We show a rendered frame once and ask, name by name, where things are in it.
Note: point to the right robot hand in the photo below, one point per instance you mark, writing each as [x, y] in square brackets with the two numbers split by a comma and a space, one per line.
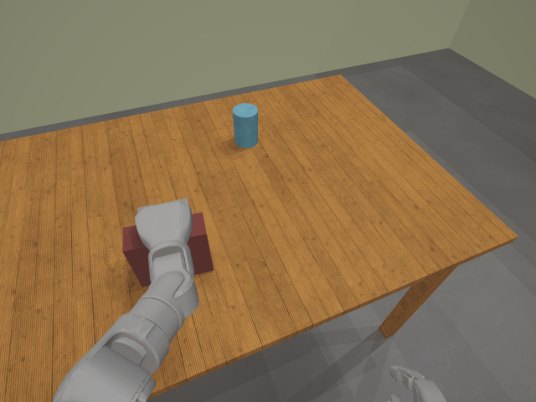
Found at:
[422, 389]

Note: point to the table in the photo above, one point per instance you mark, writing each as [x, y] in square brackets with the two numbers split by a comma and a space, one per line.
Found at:
[334, 208]

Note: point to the left robot hand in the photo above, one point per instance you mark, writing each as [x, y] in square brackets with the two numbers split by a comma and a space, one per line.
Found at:
[172, 221]

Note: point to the robot left forearm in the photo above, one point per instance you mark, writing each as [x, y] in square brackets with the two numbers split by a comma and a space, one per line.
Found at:
[144, 333]

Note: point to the robot left upper arm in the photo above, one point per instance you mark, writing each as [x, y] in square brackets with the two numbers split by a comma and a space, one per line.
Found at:
[110, 377]

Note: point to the sponge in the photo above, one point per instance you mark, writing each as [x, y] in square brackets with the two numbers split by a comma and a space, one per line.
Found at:
[136, 252]

